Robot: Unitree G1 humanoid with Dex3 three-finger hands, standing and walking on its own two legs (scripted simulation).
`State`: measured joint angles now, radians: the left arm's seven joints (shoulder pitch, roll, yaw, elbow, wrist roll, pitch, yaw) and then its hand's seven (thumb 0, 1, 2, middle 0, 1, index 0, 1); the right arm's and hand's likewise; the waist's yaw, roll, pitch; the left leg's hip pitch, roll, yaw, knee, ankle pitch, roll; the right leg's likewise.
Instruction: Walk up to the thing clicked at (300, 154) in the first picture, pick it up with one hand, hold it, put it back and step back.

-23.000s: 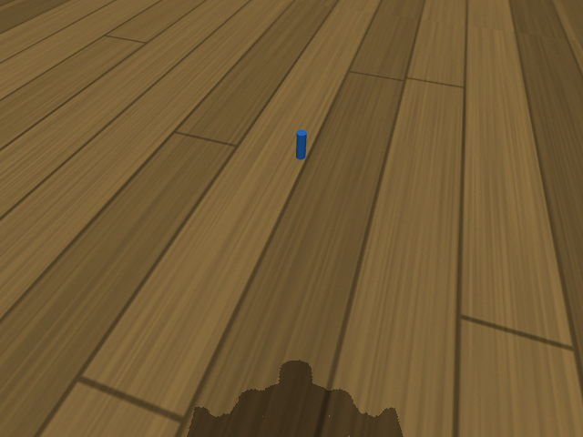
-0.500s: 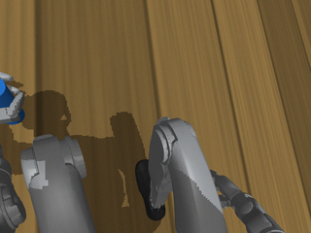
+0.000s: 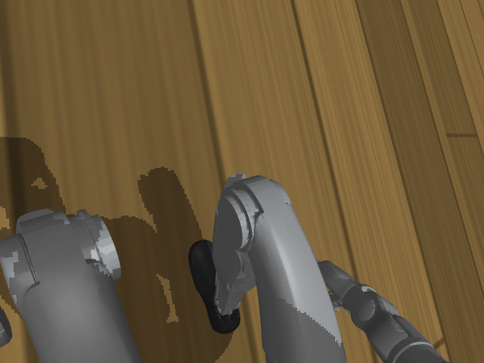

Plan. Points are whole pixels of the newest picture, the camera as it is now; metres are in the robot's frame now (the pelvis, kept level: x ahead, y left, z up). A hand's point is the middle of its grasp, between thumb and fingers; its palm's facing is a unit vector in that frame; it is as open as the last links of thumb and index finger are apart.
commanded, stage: lower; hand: left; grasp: from the side
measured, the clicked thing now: out of the picture +0.42 +0.28 -0.18
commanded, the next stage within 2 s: loosen in 0.44 s
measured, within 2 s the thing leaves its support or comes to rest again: rests again in 0.36 s
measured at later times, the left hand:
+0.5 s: hand out of the picture +0.43 +0.27 -0.17, palm faces +0.30 -0.95 +0.00, open 7.1 cm
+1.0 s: hand out of the picture +0.43 +0.28 -0.16, palm faces +0.30 -0.95 +0.02, open 10.5 cm
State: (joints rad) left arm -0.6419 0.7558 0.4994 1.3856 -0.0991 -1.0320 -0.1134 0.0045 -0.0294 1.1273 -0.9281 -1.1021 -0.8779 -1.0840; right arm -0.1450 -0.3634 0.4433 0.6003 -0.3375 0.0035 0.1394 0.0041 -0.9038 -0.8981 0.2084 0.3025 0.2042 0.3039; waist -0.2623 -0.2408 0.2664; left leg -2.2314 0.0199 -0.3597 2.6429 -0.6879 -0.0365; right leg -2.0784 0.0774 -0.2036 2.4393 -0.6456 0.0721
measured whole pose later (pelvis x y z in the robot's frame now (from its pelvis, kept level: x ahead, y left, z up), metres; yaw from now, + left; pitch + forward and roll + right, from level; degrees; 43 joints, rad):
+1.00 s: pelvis +0.00 +0.01 +0.00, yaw -2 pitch +11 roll -18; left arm -0.62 0.81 0.47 1.41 -0.12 -1.10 -0.05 0.00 -0.13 0.51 -0.74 -0.63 -0.72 -0.63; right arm -0.18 -0.37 0.51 0.56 -0.36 0.00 0.15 0.00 -0.91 -0.90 0.21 0.30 0.21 0.30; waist -0.26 -0.28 0.30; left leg -2.21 0.03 -0.41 2.67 -0.70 -0.02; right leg -2.04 0.10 -0.24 2.41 -0.63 0.08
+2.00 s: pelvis +0.00 +0.00 +0.07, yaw +6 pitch +29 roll -9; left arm -0.43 0.71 0.47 0.85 0.07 -0.31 -0.09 -0.01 -0.54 0.07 -0.07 -0.05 -0.06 -0.06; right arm 0.06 -0.27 0.08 0.62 -0.04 0.13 0.07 0.01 -0.91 -0.90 0.21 0.30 0.20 0.31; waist -0.07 -0.03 -0.08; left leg -2.20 0.05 -0.15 2.33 -0.65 0.01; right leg -2.09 0.02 -0.07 2.24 -0.66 0.04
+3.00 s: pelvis +0.10 +0.01 +0.43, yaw +15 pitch +10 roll -2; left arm 0.48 0.21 -0.02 -0.04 -0.02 0.28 0.17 -0.01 -0.58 0.03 -0.06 -0.04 -0.05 -0.05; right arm 0.29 -0.19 0.03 0.48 0.02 -0.06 -0.19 0.02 -0.90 -0.90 0.21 0.30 0.20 0.31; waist -0.03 0.04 -0.16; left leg -0.70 0.05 -0.02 1.01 -0.48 -0.01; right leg -0.63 -0.02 -0.04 0.95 -0.49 0.03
